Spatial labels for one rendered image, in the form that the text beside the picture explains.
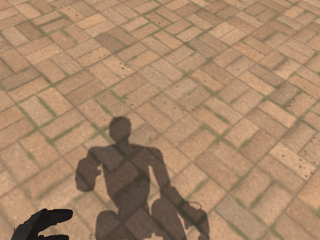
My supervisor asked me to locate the robot left hand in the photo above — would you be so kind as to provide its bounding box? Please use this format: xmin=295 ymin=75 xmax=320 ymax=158
xmin=11 ymin=208 xmax=73 ymax=240

